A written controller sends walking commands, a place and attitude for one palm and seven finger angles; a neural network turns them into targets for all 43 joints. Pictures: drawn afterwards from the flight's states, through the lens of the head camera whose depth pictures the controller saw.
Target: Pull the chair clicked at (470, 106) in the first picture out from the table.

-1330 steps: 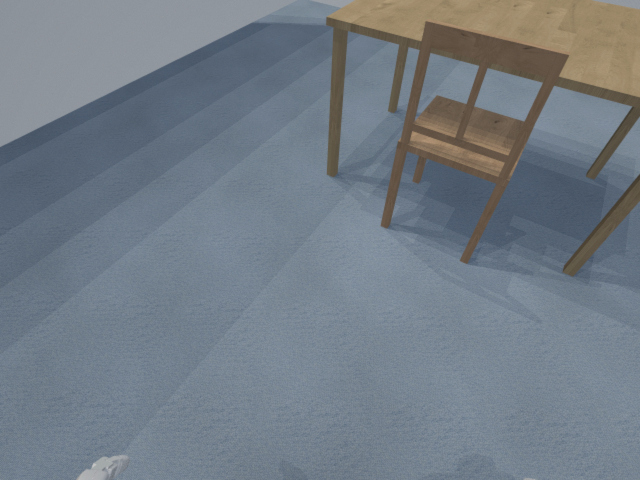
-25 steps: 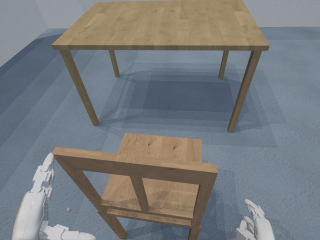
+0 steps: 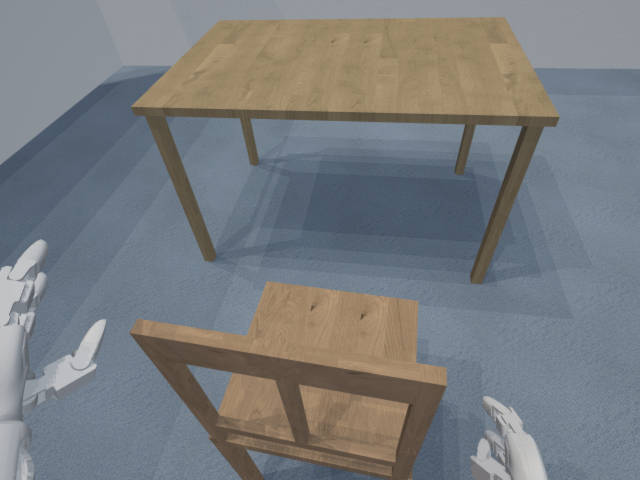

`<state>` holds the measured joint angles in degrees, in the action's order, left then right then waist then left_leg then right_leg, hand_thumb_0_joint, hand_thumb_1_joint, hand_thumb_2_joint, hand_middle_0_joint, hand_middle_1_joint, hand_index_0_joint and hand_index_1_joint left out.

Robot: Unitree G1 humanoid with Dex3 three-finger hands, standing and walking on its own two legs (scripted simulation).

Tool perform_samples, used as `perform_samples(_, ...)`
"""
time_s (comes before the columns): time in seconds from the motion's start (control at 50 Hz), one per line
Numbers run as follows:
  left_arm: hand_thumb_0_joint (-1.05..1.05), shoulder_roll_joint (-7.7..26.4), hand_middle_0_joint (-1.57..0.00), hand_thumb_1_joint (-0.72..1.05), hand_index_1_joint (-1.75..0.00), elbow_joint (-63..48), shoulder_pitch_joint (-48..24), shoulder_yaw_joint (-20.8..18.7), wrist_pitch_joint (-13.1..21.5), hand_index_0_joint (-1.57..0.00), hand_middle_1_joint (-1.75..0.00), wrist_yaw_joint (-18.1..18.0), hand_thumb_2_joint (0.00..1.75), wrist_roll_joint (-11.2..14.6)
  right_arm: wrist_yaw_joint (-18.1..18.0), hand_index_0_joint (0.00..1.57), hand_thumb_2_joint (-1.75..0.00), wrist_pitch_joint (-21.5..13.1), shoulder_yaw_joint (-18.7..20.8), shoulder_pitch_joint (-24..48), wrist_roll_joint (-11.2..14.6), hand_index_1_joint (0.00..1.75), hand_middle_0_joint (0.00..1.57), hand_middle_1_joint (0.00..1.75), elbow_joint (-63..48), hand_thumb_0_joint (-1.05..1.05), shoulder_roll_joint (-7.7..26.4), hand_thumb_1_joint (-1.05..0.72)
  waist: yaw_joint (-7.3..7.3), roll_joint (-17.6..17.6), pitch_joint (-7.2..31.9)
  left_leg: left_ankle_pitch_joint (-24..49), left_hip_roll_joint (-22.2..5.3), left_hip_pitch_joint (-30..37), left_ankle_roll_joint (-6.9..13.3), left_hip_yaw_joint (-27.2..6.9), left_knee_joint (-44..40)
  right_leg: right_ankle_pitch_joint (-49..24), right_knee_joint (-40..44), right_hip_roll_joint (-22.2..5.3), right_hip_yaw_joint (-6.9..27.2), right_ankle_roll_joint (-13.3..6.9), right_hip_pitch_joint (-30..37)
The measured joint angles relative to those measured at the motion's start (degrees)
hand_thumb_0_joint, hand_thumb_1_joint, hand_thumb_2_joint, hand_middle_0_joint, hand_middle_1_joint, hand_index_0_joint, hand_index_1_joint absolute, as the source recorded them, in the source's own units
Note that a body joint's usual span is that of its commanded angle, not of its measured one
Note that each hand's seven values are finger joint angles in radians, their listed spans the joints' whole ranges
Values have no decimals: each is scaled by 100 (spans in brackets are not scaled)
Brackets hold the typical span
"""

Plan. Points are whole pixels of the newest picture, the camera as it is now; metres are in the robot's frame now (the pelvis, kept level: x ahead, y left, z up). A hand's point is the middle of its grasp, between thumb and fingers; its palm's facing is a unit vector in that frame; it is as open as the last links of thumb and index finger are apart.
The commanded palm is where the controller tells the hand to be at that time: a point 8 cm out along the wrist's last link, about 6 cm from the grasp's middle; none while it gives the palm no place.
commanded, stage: draw the hand back to the body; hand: left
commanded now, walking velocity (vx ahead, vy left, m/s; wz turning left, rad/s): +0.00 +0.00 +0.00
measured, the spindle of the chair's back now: (295, 410) +0.25 +0.09 -0.12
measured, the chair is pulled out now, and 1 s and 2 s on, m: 0.64 0.64 0.64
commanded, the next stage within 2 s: step back with the hand held close in 0.42 s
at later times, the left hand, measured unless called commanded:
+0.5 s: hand (62, 332) +0.20 +0.28 +0.16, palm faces +0.48 -0.75 -0.46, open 7.4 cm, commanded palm +0.15 +0.31 +0.18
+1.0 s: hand (38, 393) +0.14 +0.26 +0.16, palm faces +0.39 -0.72 -0.57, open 7.4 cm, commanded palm +0.09 +0.30 +0.18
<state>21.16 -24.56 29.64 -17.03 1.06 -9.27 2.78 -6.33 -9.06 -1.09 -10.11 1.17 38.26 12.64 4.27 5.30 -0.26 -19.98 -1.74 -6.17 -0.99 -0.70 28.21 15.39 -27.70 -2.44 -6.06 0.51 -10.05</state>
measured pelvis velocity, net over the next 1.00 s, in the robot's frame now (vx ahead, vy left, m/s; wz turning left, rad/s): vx -0.06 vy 0.00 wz -0.03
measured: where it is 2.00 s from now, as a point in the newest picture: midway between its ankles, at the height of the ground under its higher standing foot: outside the picture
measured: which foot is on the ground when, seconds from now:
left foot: down 0.00-1.00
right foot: down 0.00-1.00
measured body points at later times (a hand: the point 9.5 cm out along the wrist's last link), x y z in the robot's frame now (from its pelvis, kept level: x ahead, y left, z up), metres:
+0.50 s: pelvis +0.01 +0.00 +0.00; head +0.00 -0.02 +0.45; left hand +0.17 +0.31 +0.19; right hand +0.19 -0.22 -0.09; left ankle -0.05 +0.13 -0.74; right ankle -0.01 -0.12 -0.74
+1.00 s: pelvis -0.06 +0.00 +0.00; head -0.04 -0.03 +0.45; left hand +0.11 +0.30 +0.19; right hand +0.10 -0.24 -0.11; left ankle -0.05 +0.13 -0.74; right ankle -0.01 -0.12 -0.74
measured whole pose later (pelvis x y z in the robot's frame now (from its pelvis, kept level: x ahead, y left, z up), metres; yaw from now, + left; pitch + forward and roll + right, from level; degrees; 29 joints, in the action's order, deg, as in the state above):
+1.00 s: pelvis -0.06 +0.00 +0.00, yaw -1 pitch +0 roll +1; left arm 24.0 -27.1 34.1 -23.1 4.8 -9.6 3.2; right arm -7.1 -0.3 1.7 -11.1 2.3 34.6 12.9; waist 0.8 4.3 -1.8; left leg -15.0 -0.6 -14.2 -0.6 1.2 29.1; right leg 10.0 -28.7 -3.4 -4.0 0.5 -18.8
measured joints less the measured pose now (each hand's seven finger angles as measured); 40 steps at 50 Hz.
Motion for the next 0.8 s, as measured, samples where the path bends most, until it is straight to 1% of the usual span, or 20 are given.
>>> perform_samples(0.06,0,78,-17,62,-24,-37,-176,-215,8,-17,-24,-4,76,17,21,20,-89,14,13,6,-3,30,20,30,56,1,30,-90,21,28,-25,21,1,102,3,-2,-100,-18,100,3,-6,8,105)
perform_samples(0.12,0,96,-18,72,-26,41,-319,-406,59,-19,-26,-14,81,24,61,20,-89,87,40,47,0,30,20,30,106,1,48,-90,7,50,-37,46,7,166,10,9,-188,-35,169,0,1,19,158)
perform_samples(0.16,0,36,-19,77,-27,143,-353,-435,62,-19,-27,2,84,32,86,20,-89,164,63,78,10,30,20,30,117,1,57,-90,-20,63,-43,63,10,188,16,19,-238,-53,216,0,9,27,174)
perform_samples(0.22,0,-71,-19,82,-28,251,-320,-332,-7,-20,-28,48,86,37,110,20,-89,254,95,103,15,30,20,30,110,1,70,-90,-45,53,-74,84,14,205,25,41,-289,-75,252,-1,29,36,176)
perform_samples(0.28,1,-143,-20,85,-29,206,-210,-162,-85,-20,-29,93,88,36,109,20,-89,264,116,75,4,30,20,30,96,1,87,-90,-49,36,-95,94,16,227,30,54,-322,-91,290,0,40,40,196)
perform_samples(0.34,1,-112,-20,87,-29,48,-82,-78,-120,-21,-30,122,89,36,97,20,-89,242,120,24,-2,30,20,30,98,1,85,-90,-41,8,-83,91,10,252,30,53,-333,-99,323,7,37,42,233)
perform_samples(0.46,1,27,-21,88,-30,-53,-130,-250,-72,-21,-30,78,89,36,81,20,-89,242,100,-5,23,30,20,30,104,1,52,-90,-21,-3,-40,87,4,310,28,53,-329,-114,350,14,36,42,303)
perform_samples(0.52,1,13,-21,89,-30,81,-250,-331,-55,-21,-30,55,89,42,89,20,-89,278,80,32,33,30,20,30,93,1,36,-90,-33,4,-37,106,15,305,33,60,-329,-127,334,3,44,45,290)
perform_samples(0.58,1,-83,-21,89,-30,164,-326,-309,-48,-21,-30,73,90,63,95,20,-89,337,48,47,49,30,20,30,5,1,40,-90,-36,13,-50,127,15,258,41,76,-310,-160,332,4,61,45,243)
perform_samples(0.62,1,-161,-20,89,-30,171,-333,-324,71,-21,-30,112,90,68,85,20,-89,443,35,95,51,30,20,30,-127,1,46,-90,-71,15,-93,150,9,153,49,116,-283,-223,340,15,102,43,133)
perform_samples(0.68,1,-187,-20,89,-30,98,-284,-288,176,-21,-30,131,90,42,63,20,-89,596,49,197,36,30,20,30,-308,1,46,-90,-178,-28,-222,264,50,17,63,191,-337,-329,323,-20,182,52,-64)
perform_samples(0.74,1,-74,-20,89,-30,-51,-119,-258,231,-21,-30,139,90,15,39,20,-89,730,96,253,37,30,20,30,-444,1,35,-90,-297,-81,-320,379,103,-138,79,252,-374,-408,264,-69,251,65,-283)
perform_samples(0.8,1,120,-21,89,-30,-253,153,-317,279,-21,-30,129,90,19,18,20,-89,829,161,218,63,30,20,30,-525,1,7,-90,-396,-122,-342,445,144,-306,88,278,-337,-443,162,-111,286,68,-485)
